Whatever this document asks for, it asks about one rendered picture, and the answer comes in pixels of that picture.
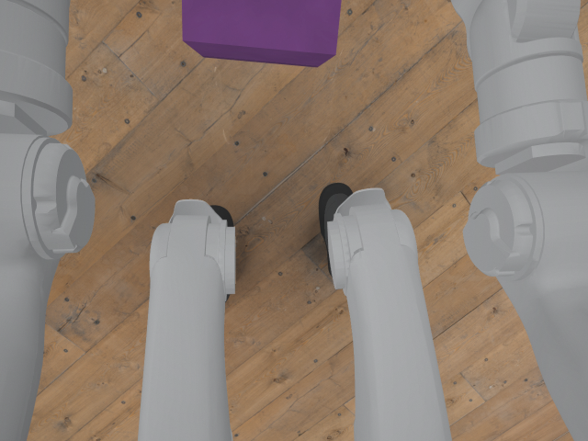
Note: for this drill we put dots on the robot left foot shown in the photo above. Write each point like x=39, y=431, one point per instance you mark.
x=225, y=215

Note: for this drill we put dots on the left robot thigh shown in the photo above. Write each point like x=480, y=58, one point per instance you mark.
x=184, y=392

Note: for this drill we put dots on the left robot upper arm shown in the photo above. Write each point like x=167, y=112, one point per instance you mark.
x=47, y=209

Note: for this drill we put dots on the robot right forearm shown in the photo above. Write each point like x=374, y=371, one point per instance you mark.
x=527, y=68

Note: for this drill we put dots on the carton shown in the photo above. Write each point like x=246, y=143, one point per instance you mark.
x=291, y=32

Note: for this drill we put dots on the right robot upper arm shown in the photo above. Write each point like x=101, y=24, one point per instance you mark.
x=530, y=231

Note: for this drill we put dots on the robot left forearm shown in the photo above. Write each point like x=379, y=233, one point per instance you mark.
x=35, y=98

